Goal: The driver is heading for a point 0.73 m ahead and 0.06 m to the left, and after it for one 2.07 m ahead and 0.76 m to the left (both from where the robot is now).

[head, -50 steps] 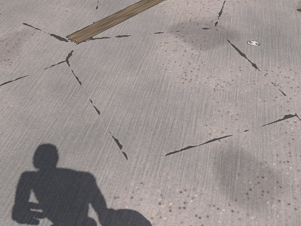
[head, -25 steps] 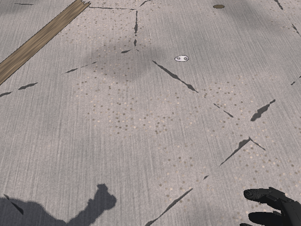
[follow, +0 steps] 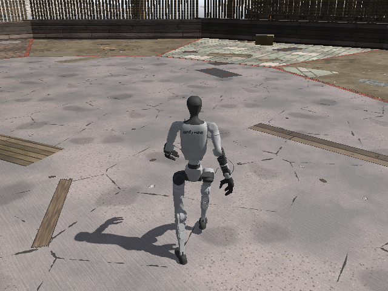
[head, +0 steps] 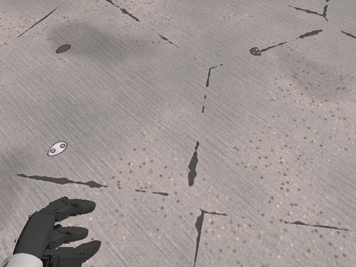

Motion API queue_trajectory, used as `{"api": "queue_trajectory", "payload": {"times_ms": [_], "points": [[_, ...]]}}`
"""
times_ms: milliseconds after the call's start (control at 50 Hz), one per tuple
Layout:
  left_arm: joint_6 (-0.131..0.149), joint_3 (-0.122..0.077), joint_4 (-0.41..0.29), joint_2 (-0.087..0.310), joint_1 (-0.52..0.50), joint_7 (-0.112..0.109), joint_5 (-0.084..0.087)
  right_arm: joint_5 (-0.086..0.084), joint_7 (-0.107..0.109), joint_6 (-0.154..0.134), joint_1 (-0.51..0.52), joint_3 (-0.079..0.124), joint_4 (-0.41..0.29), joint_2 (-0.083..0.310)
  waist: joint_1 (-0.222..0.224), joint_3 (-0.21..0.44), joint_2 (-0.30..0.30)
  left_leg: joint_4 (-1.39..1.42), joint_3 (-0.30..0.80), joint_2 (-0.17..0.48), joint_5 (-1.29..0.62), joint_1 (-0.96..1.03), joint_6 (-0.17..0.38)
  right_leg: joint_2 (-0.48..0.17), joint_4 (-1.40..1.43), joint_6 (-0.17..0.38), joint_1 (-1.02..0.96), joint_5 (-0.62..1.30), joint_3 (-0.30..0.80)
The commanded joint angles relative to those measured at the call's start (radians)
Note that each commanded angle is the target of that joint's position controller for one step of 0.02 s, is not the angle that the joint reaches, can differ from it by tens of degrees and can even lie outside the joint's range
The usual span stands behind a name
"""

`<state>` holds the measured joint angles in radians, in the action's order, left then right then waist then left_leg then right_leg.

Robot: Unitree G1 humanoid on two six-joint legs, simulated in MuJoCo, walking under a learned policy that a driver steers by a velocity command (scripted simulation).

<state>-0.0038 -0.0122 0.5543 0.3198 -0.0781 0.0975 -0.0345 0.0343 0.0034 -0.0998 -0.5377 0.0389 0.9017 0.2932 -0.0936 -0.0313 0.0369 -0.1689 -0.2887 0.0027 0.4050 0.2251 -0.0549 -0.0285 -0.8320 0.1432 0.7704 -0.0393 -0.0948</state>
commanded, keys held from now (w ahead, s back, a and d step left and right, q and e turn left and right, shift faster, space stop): w+shift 0.40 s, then w+q+shift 0.60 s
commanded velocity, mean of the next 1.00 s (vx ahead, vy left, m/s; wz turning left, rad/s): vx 1.00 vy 0.00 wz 0.22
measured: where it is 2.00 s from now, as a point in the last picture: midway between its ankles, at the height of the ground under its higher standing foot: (81, 48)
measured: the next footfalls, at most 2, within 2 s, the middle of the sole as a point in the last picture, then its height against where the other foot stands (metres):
right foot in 0.08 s outside the picture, level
left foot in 0.52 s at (152, 199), level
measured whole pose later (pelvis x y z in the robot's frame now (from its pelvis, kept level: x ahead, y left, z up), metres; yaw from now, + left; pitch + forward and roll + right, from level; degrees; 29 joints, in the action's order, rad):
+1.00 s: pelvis +0.98 -0.03 +0.00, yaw +17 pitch +2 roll +0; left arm 0.09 0.01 0.63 0.28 0.05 -0.01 -0.06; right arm -0.01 -0.01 -0.05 -0.41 0.09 0.82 0.36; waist -0.09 -0.02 -0.03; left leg -1.09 0.15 -0.09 0.44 -0.20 0.11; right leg -0.04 -0.63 -0.03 0.48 -0.19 0.00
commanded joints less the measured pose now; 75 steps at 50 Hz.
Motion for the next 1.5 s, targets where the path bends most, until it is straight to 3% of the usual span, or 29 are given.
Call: {"api": "queue_trajectory", "payload": {"times_ms": [20, 80, 100, 120, 180, 300, 420, 500, 520, 540, 560, 620, 680, 740, 860, 920, 940, 960, 980, 1040, 1120, 1260, 1340, 1360, 1380, 1400, 1420, 1460, 1500], "points": [[0.019, -0.005, -0.007, 0.042, 0.055, -0.012, -0.007, -0.001, 0.017, -0.001, 0.041, 0.030, -0.061, 0.200, 0.139, -0.037, -0.141, -0.093, 0.032, 0.248, -1.420, -0.167, 0.086, 0.130, 0.098, 0.054, -0.325, -0.070, -0.081], [0.028, -0.071, 0.157, 0.160, 0.539, -0.059, -0.015, 0.001, 0.025, 0.034, 0.131, 0.038, -0.089, 0.243, 0.378, 0.184, -0.156, -0.833, 0.036, 0.237, -1.258, -0.380, 0.126, 0.124, 0.262, 0.123, -0.913, -0.202, 0.069], [0.015, -0.099, 0.150, 0.249, 0.463, -0.082, -0.006, -0.009, 0.002, 0.026, 0.090, 0.014, -0.137, 0.097, 0.218, 0.247, 0.156, -1.252, 0.056, 0.046, -0.040, -0.772, 0.077, -0.133, 0.284, 0.147, -1.187, -0.281, 0.467], [0.010, -0.109, 0.109, 0.289, 0.465, -0.086, -0.009, -0.038, 0.000, 0.013, 0.078, 0.008, -0.212, 0.127, 0.210, 0.444, 0.129, -1.473, 0.270, -0.006, 0.050, -0.968, 0.081, -0.303, 0.428, 0.291, -1.310, -0.290, 0.874], [0.049, -0.086, 0.188, 0.148, 0.431, -0.106, 0.003, -0.020, -0.001, 0.002, 0.236, -0.006, -0.217, 0.095, 0.137, 0.055, -0.116, -1.218, 0.340, 0.124, -0.075, -0.979, 0.093, -0.195, 0.559, 0.191, -0.851, -0.136, 0.589], [0.113, -0.056, 0.238, 0.085, 0.439, -0.093, 0.029, 0.014, -0.040, 0.056, 0.397, -0.027, -0.274, 0.033, 0.080, -0.116, -0.041, -0.810, 0.289, 0.176, -0.217, -0.919, 0.050, -0.065, 0.754, 0.151, -0.531, -0.041, 0.325], [0.139, -0.063, 0.291, 0.139, 0.518, -0.085, 0.046, -0.014, -0.059, 0.040, 0.532, -0.029, -0.297, 0.046, 0.126, -0.095, -0.049, -0.400, 0.187, 0.060, -0.614, -0.698, 0.133, -0.069, 0.832, 0.060, -0.707, 0.428, 0.166], [0.096, -0.074, 0.310, 0.204, 0.516, -0.121, -0.020, -0.012, -0.032, 0.045, 0.244, 0.015, -0.205, 0.140, -0.025, 0.135, 0.076, -0.428, 0.139, -0.102, -0.289, -0.425, 0.205, -0.137, 0.308, -0.016, -0.915, 1.101, 0.066], [0.083, -0.073, 0.297, 0.204, 0.463, -0.130, -0.030, -0.009, -0.020, 0.050, 0.030, 0.036, -0.142, 0.175, -0.143, 0.211, 0.059, -0.405, 0.166, -0.083, -0.238, -0.202, 0.233, -0.112, -0.008, -0.032, -0.788, 1.011, 0.021], [0.093, -0.042, 0.247, 0.088, 0.533, -0.116, -0.001, 0.012, -0.004, 0.057, -0.069, 0.080, -0.123, 0.302, -0.093, 0.325, -0.182, -0.445, 0.570, 0.169, -0.041, 0.145, 0.382, 0.003, -0.526, -0.087, -0.387, 0.418, 0.019], [0.119, -0.026, 0.229, 0.055, 0.546, -0.095, 0.008, -0.004, -0.017, 0.064, -0.035, 0.084, -0.116, 0.293, -0.039, 0.442, -0.304, -0.194, 1.117, 0.319, 0.106, 0.275, 0.485, 0.158, -0.742, -0.109, -0.100, -0.399, 0.123], [0.146, -0.007, 0.147, 0.077, 0.306, -0.094, -0.011, -0.020, -0.021, 0.058, 0.115, 0.062, -0.107, 0.163, 0.024, 0.090, 0.014, -0.086, 0.860, 0.219, -0.058, -0.148, 0.387, -0.020, -0.558, -0.086, -0.033, -0.230, 0.200], [0.092, 0.008, 0.097, 0.045, 0.299, -0.083, -0.042, -0.025, -0.014, 0.042, 0.147, 0.045, -0.092, 0.126, 0.129, -0.022, -0.029, -0.022, 0.726, 0.121, -0.087, -0.453, 0.383, -0.062, -0.384, -0.142, -0.121, -0.318, 0.185], [0.081, 0.030, 0.010, 0.031, 0.133, -0.067, -0.024, -0.026, -0.017, 0.020, 0.182, 0.060, -0.120, 0.163, 0.125, -0.109, -0.058, 0.074, 0.638, 0.061, -0.144, -0.688, 0.370, -0.082, -0.061, -0.187, -0.224, -0.153, 0.124], [0.090, 0.018, -0.006, 0.064, 0.043, -0.069, 0.007, -0.046, -0.025, 0.016, 0.113, 0.095, -0.130, 0.212, 0.045, -0.021, -0.083, -0.020, 0.639, 0.055, -0.473, -0.479, 0.252, -0.009, 0.293, -0.179, -0.454, 0.125, 0.112], [0.102, -0.033, 0.077, 0.152, 0.372, -0.107, 0.001, -0.027, -0.020, 0.024, 0.144, 0.103, -0.135, 0.253, 0.225, 0.198, -0.046, -0.531, 0.591, -0.003, -0.734, -0.453, 0.188, 0.013, 0.296, -0.147, -0.823, -0.132, 0.102], [0.105, -0.061, 0.100, 0.225, 0.593, -0.131, -0.024, -0.025, -0.019, 0.013, 0.166, 0.074, -0.164, 0.154, 0.309, 0.340, 0.051, -0.878, 0.527, -0.053, -0.478, -0.607, 0.180, -0.197, 0.307, -0.118, -1.055, -0.473, 0.314], [0.097, -0.078, 0.096, 0.313, 0.562, -0.130, -0.058, -0.073, -0.016, 0.013, 0.061, 0.033, -0.225, 0.002, 0.195, 0.437, 0.349, -1.166, 0.430, -0.140, 0.134, -0.896, 0.159, -0.473, 0.540, -0.045, -1.208, -0.788, 0.874], [0.088, -0.083, 0.093, 0.256, 0.472, -0.127, -0.035, -0.050, -0.009, 0.030, 0.099, 0.029, -0.221, 0.073, 0.170, 0.360, 0.288, -1.267, 0.399, -0.054, 0.027, -1.024, 0.178, -0.456, 0.606, -0.001, -1.119, -0.904, 0.987], [0.088, -0.040, 0.129, 0.070, 0.414, -0.116, -0.024, -0.003, -0.039, 0.060, 0.320, 0.039, -0.217, 0.108, 0.179, 0.058, 0.005, -1.151, 0.366, 0.060, -0.122, -0.999, 0.160, -0.280, 0.567, -0.063, -0.813, -0.306, 0.417], [0.121, -0.030, 0.211, 0.017, 0.458, -0.097, 0.013, -0.002, -0.073, 0.108, 0.393, 0.015, -0.293, 0.043, 0.113, 0.000, 0.059, -1.116, 0.333, 0.100, -0.161, -1.047, 0.140, -0.250, 0.612, -0.087, -0.745, 0.038, 0.176], [0.139, -0.047, 0.254, 0.104, 0.456, -0.105, 0.008, -0.005, -0.108, 0.106, 0.593, -0.019, -0.377, 0.046, 0.078, -0.105, -0.002, -0.650, 0.116, 0.015, -0.401, -0.839, 0.203, -0.174, 0.673, -0.140, -0.707, 0.613, -0.174], [0.088, -0.076, 0.216, 0.211, 0.458, -0.136, 0.004, -0.019, -0.082, 0.097, 0.249, 0.025, -0.251, 0.141, -0.100, 0.153, 0.053, -0.629, 0.094, -0.146, -0.265, -0.381, 0.281, -0.225, 0.126, -0.137, -0.765, 1.256, -0.169], [0.081, -0.080, 0.189, 0.229, 0.415, -0.127, 0.004, -0.007, -0.064, 0.082, 0.067, 0.047, -0.202, 0.170, -0.176, 0.186, 0.044, -0.501, 0.198, -0.126, -0.266, -0.143, 0.327, -0.233, -0.170, -0.133, -0.590, 1.016, -0.143], [0.074, -0.061, 0.196, 0.122, 0.436, -0.106, -0.016, -0.023, -0.032, 0.088, 0.085, 0.076, -0.181, 0.229, -0.109, 0.158, -0.112, -0.475, 0.377, -0.012, -0.154, -0.002, 0.357, -0.074, -0.541, -0.141, -0.348, -0.050, -0.131], [0.085, -0.044, 0.085, 0.071, 0.485, -0.102, -0.005, 0.009, -0.022, 0.115, 0.162, 0.102, -0.223, 0.364, 0.010, 0.256, -0.294, -0.352, 0.911, 0.206, -0.205, 0.228, 0.539, 0.064, -0.878, -0.195, 0.032, -0.499, -0.013], [0.110, -0.040, 0.024, 0.117, 0.346, -0.102, -0.007, -0.006, -0.011, 0.122, 0.110, 0.112, -0.241, 0.350, -0.061, 0.305, -0.123, -0.164, 1.090, 0.244, -0.025, 0.220, 0.554, 0.024, -0.840, -0.182, 0.139, -0.406, 0.170], [0.127, -0.030, 0.041, 0.117, 0.312, -0.104, -0.007, -0.015, 0.001, 0.103, 0.173, 0.093, -0.206, 0.261, 0.045, 0.040, 0.040, -0.066, 0.962, 0.194, -0.099, -0.106, 0.465, -0.056, -0.617, -0.172, 0.079, -0.314, 0.170], [0.089, -0.025, 0.061, 0.103, 0.351, -0.107, -0.039, -0.026, 0.004, 0.069, 0.222, 0.067, -0.206, 0.197, 0.131, -0.035, 0.065, -0.083, 0.795, 0.100, -0.335, -0.378, 0.438, -0.097, -0.491, -0.199, -0.084, -0.357, 0.173]]}}
Keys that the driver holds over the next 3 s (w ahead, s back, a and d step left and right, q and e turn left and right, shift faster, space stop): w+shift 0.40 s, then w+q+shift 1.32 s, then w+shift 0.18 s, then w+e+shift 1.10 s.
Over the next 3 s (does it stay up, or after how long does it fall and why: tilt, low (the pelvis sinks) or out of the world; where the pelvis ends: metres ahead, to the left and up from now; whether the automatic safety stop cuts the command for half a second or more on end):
stays up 2.32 1.15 0.00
